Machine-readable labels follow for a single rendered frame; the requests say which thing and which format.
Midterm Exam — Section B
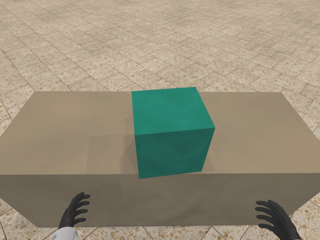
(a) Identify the robot left hand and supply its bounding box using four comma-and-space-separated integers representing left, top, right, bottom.
58, 192, 90, 230

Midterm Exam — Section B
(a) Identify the pedestal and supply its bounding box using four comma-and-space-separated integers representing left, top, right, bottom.
0, 91, 320, 228

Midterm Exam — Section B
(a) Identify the carton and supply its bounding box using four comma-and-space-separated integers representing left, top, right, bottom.
131, 87, 215, 179

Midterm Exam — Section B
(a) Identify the robot left forearm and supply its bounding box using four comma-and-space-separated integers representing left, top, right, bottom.
51, 227, 78, 240

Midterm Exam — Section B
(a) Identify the robot right hand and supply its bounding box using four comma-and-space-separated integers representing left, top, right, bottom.
255, 200, 302, 240

